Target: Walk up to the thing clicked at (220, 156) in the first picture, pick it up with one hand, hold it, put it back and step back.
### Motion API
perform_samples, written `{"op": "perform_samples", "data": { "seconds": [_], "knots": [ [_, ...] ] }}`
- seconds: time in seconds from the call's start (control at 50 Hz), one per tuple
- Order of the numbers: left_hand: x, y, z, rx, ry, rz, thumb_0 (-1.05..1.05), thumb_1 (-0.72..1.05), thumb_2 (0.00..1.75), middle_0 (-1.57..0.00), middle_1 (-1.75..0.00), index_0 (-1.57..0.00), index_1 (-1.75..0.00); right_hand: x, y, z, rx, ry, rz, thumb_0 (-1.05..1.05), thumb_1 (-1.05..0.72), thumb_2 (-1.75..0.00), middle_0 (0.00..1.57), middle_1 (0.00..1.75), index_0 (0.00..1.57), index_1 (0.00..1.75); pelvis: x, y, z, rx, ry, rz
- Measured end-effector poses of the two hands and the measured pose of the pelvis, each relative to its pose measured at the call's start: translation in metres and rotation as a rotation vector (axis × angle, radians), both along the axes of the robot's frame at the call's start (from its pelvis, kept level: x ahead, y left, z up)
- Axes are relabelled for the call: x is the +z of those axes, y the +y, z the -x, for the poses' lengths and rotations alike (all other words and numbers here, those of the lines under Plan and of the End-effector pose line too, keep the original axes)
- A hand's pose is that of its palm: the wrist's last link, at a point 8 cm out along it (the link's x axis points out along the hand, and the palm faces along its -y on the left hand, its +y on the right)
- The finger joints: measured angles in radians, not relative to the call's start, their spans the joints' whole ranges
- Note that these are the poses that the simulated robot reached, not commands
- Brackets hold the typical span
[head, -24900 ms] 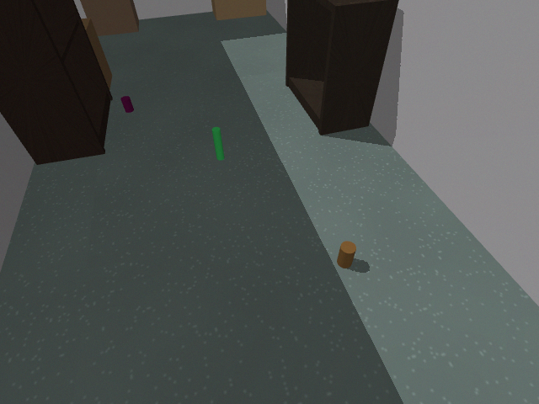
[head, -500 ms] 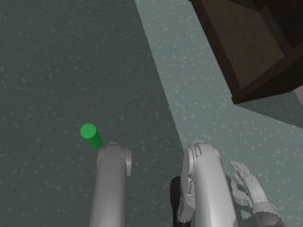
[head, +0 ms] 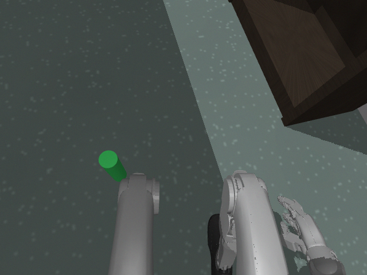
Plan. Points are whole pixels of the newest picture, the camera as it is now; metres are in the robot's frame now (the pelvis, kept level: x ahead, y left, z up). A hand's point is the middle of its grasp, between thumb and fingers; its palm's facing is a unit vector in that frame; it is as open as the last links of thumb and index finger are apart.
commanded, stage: go down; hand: left
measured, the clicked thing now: (114, 168) +0.38 +0.21 -0.27
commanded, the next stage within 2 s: approach in 0.44 s
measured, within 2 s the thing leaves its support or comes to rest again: neither
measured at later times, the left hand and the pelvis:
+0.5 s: hand out of the picture +0.31 +0.38 +0.01, palm faces +0.07 -0.99 -0.10, open 16.9 cm; pelvis +0.00 +0.00 +0.00, yaw +0 degrees
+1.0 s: hand (53, 176) +0.32 +0.32 -0.13, palm faces +0.03 -1.00 +0.06, open 17.5 cm; pelvis +0.00 +0.00 -0.05, yaw -2 degrees
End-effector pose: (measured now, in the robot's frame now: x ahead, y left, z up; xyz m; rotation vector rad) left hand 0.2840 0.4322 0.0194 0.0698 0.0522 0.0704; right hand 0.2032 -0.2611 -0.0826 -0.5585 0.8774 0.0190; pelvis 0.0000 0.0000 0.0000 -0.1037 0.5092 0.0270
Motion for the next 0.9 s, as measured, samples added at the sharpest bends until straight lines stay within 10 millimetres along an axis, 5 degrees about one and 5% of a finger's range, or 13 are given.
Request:
{"op": "perform_samples", "data": {
  "seconds": [0.62,0.76,0.9],
  "knots": [
    [-0.005,0.005,0.0,0.013,0.029,-0.013,-0.01,-0.49,0.16,-0.04,-0.21,-0.07,-0.18,0.001,0.0,0.001,-0.002,0.012,0.009,0.01,-0.85,-0.88,0.21,0.31,0.2,0.3,0.001,0.002,-0.001,0.001,0.004,0.003],
    [-0.035,-0.009,0.003,0.023,0.033,0.054,-0.01,-0.56,0.11,-0.03,-0.18,-0.06,-0.15,-0.006,-0.001,0.001,0.016,0.023,0.01,0.01,-0.84,-0.88,0.21,0.31,0.2,0.3,-0.006,0.001,0.0,-0.001,0.0,-0.001],
    [-0.1,-0.038,-0.009,0.003,0.058,0.122,-0.01,-0.6,0.1,-0.03,-0.17,-0.06,-0.15,-0.016,-0.003,0.0,0.08,0.03,0.054,0.01,-0.85,-0.88,0.21,0.31,0.2,0.3,-0.03,-0.002,0.002,-0.012,-0.037,0.006]
  ]
}}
